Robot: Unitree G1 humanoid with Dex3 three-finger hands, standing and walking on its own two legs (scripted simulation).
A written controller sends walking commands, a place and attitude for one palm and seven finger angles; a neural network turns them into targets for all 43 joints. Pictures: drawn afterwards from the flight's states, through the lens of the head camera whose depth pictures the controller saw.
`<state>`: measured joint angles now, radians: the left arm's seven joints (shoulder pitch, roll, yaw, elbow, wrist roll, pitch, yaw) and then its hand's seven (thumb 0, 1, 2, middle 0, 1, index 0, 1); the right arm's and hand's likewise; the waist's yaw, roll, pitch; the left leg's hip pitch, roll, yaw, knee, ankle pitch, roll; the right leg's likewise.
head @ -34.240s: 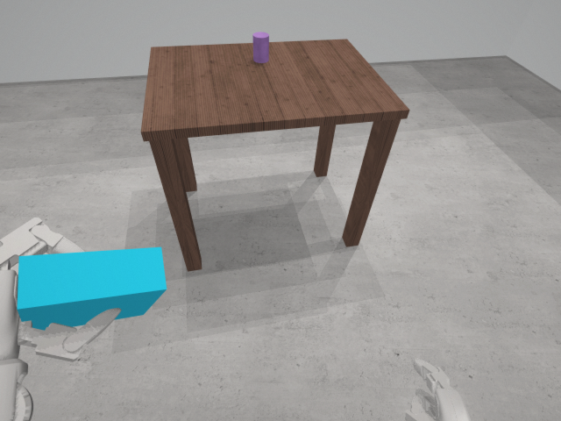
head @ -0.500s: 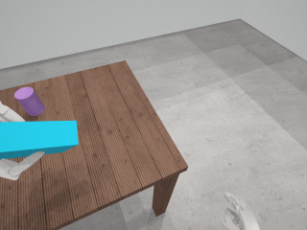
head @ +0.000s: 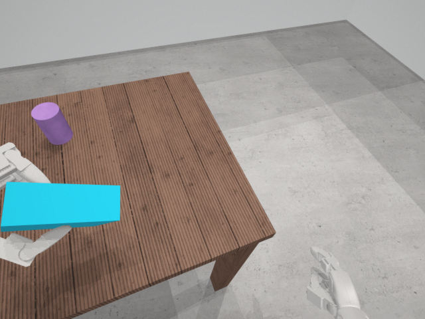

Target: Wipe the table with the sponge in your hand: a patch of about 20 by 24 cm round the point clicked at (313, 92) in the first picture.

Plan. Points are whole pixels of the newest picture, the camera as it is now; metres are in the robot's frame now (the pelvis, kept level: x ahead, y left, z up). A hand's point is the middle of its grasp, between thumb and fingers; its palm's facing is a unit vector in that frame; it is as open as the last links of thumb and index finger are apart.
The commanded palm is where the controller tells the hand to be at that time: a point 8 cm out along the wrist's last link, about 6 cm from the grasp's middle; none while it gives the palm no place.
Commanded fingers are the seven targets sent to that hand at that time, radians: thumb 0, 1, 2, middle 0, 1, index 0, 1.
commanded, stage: come to a stop and stand still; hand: left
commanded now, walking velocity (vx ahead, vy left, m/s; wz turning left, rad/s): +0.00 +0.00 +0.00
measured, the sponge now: (76, 208) +0.24 +0.22 +0.12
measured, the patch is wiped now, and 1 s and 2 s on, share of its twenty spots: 0.00 0.00 0.00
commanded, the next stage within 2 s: look again from close up in 0.68 s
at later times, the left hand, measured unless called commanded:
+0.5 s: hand (11, 262) +0.16 +0.25 +0.15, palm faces +0.35 -0.85 -0.40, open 9.2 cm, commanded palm +0.10 +0.28 +0.18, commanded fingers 0.00 0.10 1.30 -1.20 -1.60 -1.20 -1.60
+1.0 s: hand (31, 252) +0.17 +0.24 +0.15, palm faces +0.33 -0.86 -0.38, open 9.2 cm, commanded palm +0.12 +0.27 +0.18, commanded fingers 0.00 0.10 1.30 -1.20 -1.60 -1.20 -1.60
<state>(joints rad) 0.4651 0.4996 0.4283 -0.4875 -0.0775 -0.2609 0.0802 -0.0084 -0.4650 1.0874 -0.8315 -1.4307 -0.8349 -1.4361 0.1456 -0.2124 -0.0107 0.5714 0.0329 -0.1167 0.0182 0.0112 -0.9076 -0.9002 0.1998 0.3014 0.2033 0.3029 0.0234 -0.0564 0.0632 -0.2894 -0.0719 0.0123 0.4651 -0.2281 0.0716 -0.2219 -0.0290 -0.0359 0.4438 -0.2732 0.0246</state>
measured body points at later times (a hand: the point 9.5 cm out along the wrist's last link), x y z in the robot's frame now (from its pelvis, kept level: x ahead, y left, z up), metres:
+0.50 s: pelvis -0.05 -0.01 +0.00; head -0.02 +0.03 +0.45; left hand +0.13 +0.30 +0.17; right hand +0.12 -0.23 -0.07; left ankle +0.00 +0.07 -0.74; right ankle -0.03 -0.14 -0.74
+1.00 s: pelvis -0.04 -0.01 +0.00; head -0.02 +0.01 +0.45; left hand +0.15 +0.28 +0.17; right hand +0.14 -0.24 -0.06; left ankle +0.00 +0.07 -0.74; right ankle -0.03 -0.14 -0.74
